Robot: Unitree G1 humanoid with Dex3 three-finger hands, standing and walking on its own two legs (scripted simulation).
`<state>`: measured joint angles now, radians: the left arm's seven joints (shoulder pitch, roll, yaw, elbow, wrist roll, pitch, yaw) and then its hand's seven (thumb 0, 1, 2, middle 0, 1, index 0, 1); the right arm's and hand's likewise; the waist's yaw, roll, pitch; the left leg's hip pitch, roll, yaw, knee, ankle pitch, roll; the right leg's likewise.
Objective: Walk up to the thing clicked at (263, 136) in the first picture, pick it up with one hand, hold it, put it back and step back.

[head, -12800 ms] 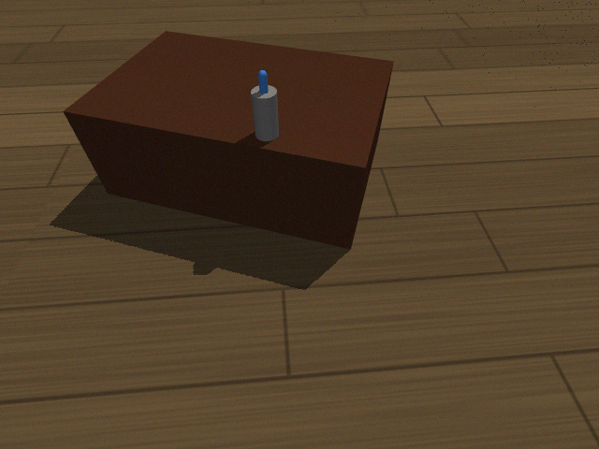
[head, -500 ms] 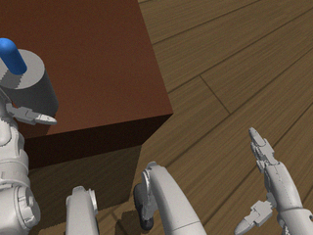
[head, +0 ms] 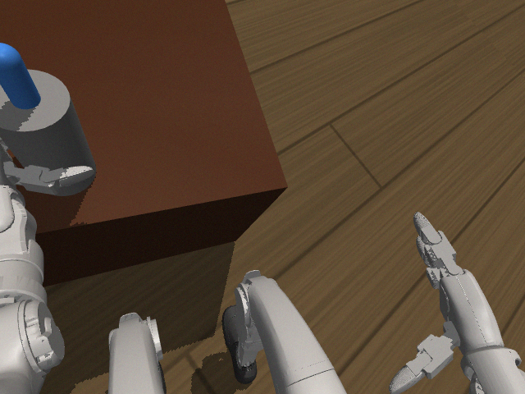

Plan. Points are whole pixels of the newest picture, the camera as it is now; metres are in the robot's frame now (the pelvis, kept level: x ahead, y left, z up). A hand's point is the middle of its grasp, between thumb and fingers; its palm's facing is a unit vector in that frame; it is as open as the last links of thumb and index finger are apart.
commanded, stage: settle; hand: left
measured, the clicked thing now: (40, 125) +0.51 +0.17 -0.01
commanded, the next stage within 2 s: lift in 0.90 s
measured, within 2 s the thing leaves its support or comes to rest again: leaves its support in 0.24 s
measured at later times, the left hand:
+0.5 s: hand (30, 111) +0.52 +0.17 +0.02, palm faces +0.13 -0.99 -0.02, open 11.8 cm
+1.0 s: hand (16, 94) +0.52 +0.18 +0.05, palm faces +0.13 -0.99 -0.01, open 11.9 cm
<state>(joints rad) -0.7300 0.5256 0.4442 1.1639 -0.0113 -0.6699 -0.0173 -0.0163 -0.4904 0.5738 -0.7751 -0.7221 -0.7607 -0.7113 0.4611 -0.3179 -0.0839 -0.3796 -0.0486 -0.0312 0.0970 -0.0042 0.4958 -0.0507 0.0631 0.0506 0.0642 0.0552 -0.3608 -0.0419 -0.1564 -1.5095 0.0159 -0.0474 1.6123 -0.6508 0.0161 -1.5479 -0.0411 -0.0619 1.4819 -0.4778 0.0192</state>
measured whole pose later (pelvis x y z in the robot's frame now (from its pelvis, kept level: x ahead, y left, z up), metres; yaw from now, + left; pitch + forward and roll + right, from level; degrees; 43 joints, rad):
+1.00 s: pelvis +0.02 +0.00 +0.05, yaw +0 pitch +28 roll -4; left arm -0.74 0.47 0.40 1.12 -0.03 -0.58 -0.03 -0.02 -0.61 1.03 -0.64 -1.01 -0.63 -1.00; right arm 0.44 -0.28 -0.06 -0.20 -0.05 -0.01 0.07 0.00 0.52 -0.06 0.06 0.05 0.06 0.06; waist -0.30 -0.02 -0.16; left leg -1.30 0.02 -0.04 1.43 -0.62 0.01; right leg -1.34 -0.03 -0.05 1.32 -0.45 0.02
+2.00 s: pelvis +0.04 +0.00 +0.12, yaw +1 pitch +14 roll -1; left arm -0.24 0.22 0.20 0.53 -0.14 -0.39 -0.04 -0.01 -0.61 1.05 -0.63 -1.02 -0.61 -1.01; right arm 0.49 -0.24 -0.09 -0.02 0.00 0.03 -0.01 -0.01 0.53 -0.05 0.06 0.05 0.06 0.06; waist -0.08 -0.03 -0.12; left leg -0.78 0.00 0.01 1.05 -0.52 0.01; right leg -0.85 -0.04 -0.02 1.00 -0.39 0.02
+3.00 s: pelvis +0.05 -0.01 +0.15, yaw +2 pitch +9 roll +0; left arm -0.06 0.18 0.13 0.28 -0.16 -0.26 -0.02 -0.01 -0.61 1.05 -0.62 -1.03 -0.61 -1.02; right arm 0.42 -0.23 -0.08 0.16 0.03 0.04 -0.04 -0.01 0.52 -0.05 0.06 0.05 0.06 0.06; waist -0.03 -0.01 -0.10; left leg -0.58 0.00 0.01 0.90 -0.47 0.00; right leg -0.66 -0.04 -0.02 0.88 -0.37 0.02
